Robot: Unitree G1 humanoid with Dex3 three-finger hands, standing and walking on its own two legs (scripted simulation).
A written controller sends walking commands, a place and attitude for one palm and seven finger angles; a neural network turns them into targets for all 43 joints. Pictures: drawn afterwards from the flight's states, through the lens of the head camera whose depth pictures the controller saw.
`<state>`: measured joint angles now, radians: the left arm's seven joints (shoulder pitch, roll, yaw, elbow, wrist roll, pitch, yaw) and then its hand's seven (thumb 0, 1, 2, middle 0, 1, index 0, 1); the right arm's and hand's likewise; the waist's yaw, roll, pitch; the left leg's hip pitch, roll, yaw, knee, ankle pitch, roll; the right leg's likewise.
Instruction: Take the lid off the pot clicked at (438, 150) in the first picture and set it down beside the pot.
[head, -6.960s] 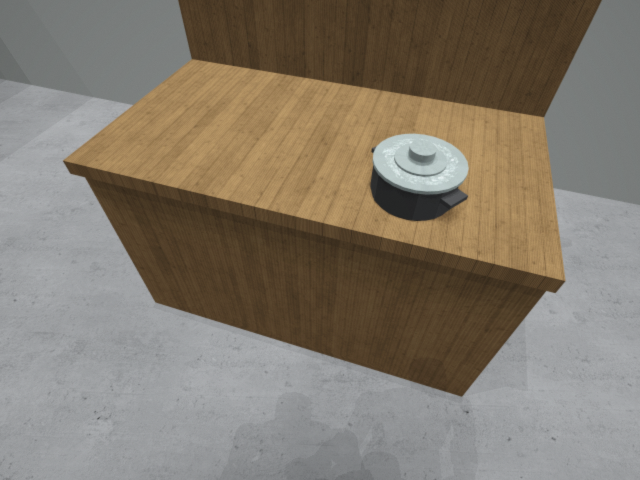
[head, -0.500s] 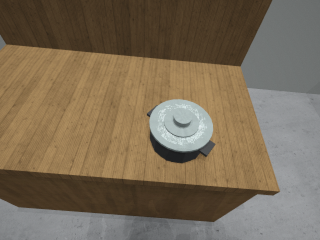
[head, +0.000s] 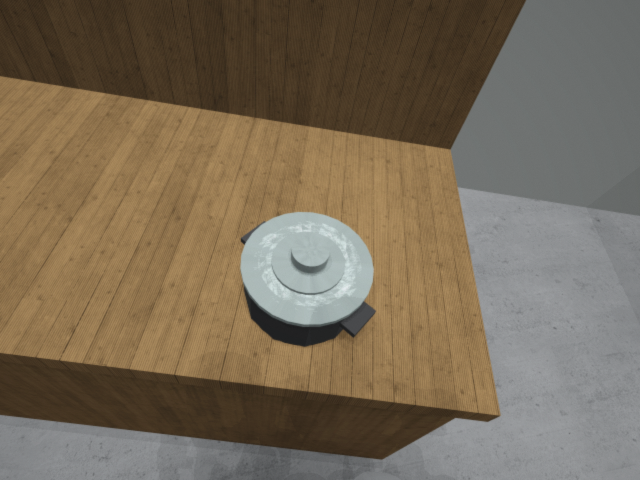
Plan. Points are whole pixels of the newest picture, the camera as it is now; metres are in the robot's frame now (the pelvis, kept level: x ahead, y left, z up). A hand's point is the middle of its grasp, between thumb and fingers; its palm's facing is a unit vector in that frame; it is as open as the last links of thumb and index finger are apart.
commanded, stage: shuffle to correct the standing spot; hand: left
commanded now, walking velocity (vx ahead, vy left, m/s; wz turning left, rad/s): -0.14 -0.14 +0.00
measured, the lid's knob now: (310, 253) +0.41 +0.05 +0.01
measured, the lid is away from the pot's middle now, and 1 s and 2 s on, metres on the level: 0.00 0.00 0.00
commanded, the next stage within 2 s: come to a stop and stand still in 0.36 s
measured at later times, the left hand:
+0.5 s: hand out of the picture +0.00 +0.09 -0.19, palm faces +0.02 -0.98 -0.17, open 7.3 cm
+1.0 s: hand out of the picture -0.21 +0.05 -0.18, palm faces +0.04 -0.99 -0.12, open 7.4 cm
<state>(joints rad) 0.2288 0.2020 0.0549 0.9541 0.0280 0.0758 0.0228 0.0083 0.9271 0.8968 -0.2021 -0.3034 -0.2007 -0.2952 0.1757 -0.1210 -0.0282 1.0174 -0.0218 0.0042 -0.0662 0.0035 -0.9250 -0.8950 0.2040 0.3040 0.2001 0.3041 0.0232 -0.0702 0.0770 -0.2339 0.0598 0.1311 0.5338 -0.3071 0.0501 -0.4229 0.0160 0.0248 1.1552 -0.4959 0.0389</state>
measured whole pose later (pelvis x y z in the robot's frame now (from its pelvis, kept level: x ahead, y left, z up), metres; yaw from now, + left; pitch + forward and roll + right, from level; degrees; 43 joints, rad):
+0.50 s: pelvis -0.07 -0.09 -0.01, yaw +2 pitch +1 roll -2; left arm 0.21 0.18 0.01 0.93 0.03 0.03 0.04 0.00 0.91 0.90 -0.20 -0.30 -0.20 -0.30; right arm 0.21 -0.15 -0.05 1.00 0.02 0.04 -0.03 0.01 -0.91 -0.90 0.20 0.30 0.19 0.30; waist -0.02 -0.03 0.03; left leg -0.26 0.00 0.09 0.66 -0.36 0.00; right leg -0.35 -0.03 -0.10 0.58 -0.25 0.01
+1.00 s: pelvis -0.13 -0.08 +0.00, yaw +0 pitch +0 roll +0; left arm 0.45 0.09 -0.02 1.14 0.02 0.00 0.04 0.00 0.91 0.90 -0.20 -0.30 -0.20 -0.29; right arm 0.36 -0.10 -0.01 1.12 0.00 -0.02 -0.03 0.01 -0.91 -0.90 0.20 0.30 0.20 0.30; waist -0.01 -0.02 0.03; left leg -0.23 -0.05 0.15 0.48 -0.26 0.10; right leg -0.07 -0.05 -0.05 0.44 -0.37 0.03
